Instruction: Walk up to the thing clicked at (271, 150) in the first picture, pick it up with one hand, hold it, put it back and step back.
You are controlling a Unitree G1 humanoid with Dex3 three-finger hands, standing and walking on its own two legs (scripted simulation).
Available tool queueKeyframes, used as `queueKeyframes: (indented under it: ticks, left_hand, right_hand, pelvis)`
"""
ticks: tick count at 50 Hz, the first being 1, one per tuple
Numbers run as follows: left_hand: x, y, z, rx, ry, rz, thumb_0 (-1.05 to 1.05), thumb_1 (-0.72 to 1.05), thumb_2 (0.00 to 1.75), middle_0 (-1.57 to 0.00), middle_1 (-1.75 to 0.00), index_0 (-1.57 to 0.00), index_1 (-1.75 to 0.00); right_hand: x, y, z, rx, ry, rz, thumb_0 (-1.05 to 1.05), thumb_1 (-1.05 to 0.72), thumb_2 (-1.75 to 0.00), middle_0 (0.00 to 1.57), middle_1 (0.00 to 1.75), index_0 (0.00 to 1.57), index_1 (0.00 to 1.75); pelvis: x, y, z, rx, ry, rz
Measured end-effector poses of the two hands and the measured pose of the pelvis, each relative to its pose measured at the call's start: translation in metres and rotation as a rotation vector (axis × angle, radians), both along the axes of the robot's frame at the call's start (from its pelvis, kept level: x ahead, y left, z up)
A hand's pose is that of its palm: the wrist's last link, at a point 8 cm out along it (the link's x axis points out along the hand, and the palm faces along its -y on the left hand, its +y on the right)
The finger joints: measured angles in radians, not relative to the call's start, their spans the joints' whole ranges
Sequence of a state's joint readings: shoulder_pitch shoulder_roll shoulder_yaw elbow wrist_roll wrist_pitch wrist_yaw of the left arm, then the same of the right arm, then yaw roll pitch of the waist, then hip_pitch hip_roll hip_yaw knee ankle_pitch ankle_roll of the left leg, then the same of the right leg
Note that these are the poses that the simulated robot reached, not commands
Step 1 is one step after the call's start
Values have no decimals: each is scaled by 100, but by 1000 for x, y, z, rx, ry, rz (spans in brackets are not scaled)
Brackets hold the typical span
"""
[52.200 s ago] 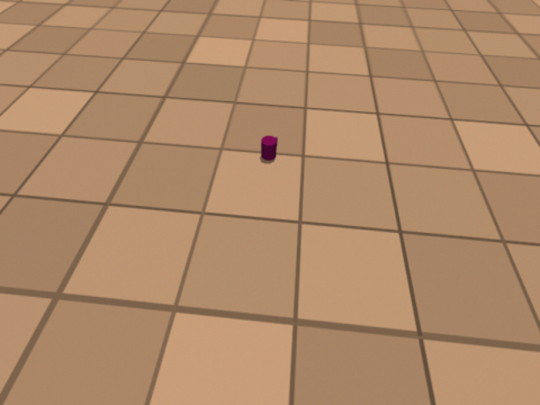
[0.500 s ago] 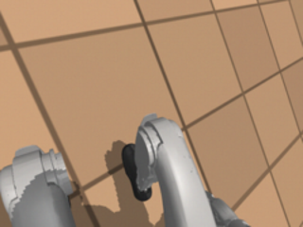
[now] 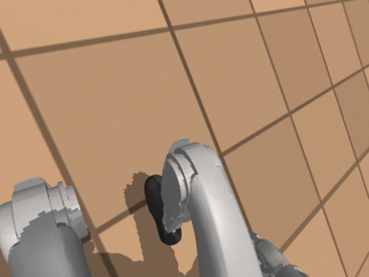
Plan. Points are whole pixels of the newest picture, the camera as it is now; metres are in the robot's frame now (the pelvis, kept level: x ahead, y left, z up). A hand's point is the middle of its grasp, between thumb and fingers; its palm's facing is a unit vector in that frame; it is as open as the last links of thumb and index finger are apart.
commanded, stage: open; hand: left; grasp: from above
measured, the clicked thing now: out of the picture +0.47 +0.41 -0.26
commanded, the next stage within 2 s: withdraw in 0.46 s
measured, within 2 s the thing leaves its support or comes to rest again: neither
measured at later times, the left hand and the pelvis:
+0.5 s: hand out of the picture +0.45 +0.40 -0.22, palm faces -0.46 -0.14 -0.87, open 12.4 cm; pelvis +0.00 +0.00 +0.00, yaw +0 degrees
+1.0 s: hand out of the picture +0.46 +0.44 -0.10, palm faces -0.39 -0.07 -0.92, open 14.1 cm; pelvis +0.00 +0.00 +0.03, yaw +2 degrees
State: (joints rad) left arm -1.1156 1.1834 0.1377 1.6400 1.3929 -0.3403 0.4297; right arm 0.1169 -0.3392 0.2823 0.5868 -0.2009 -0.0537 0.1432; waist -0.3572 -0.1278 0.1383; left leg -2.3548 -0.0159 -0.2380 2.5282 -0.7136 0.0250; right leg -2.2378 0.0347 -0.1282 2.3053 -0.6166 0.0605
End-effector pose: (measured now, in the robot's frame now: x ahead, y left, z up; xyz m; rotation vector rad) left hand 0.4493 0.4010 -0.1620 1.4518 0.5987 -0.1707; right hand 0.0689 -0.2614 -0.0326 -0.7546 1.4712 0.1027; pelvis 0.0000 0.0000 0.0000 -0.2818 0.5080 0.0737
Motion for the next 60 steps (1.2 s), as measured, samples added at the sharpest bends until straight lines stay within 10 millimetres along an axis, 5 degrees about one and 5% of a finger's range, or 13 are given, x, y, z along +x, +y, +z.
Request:
queueKeyframes:
  ticks: [35,41,49,55,60]
  left_hand:
    - [6,4,7,-5,-24,-5,0,-43,106,-9,-124,-13,-119]
    - [15,17,39,40,-87,18,0,-52,103,-9,-112,-11,-110]
    - [14,37,113,96,-86,52,0,-55,102,-9,-105,-9,-105]
    - [8,32,161,54,-16,31,0,-53,101,-11,-102,-10,-103]
    - [10,20,182,4,14,-14,0,-50,100,-13,-100,-13,-101]
  right_hand:
    - [7,2,2,7,-10,10,0,-90,-90,21,30,21,30]
    - [9,2,2,18,-28,-21,0,-91,-91,21,30,21,30]
    - [23,4,3,49,-62,-94,0,-91,-91,21,30,21,30]
    - [31,6,16,54,-80,-118,0,-91,-91,21,30,21,30]
    - [31,3,29,33,-93,-127,0,-91,-91,21,30,21,30]
  pelvis:
    - [0,2,2,-9,4,0]
    - [1,2,5,-10,29,7]
    - [0,4,26,5,80,33]
    - [-5,5,53,25,101,50]
    - [-8,5,68,36,108,58]
